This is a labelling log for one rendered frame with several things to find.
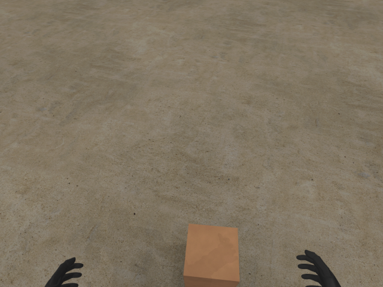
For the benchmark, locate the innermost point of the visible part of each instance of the robot left hand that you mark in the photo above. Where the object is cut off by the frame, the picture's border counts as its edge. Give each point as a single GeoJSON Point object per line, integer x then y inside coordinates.
{"type": "Point", "coordinates": [59, 276]}

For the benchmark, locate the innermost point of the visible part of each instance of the robot right hand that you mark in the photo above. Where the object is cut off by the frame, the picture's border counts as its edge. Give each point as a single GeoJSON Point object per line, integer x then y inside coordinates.
{"type": "Point", "coordinates": [325, 277]}

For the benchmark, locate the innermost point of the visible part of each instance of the carton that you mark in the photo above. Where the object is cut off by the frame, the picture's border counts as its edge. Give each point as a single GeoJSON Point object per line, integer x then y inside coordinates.
{"type": "Point", "coordinates": [212, 256]}

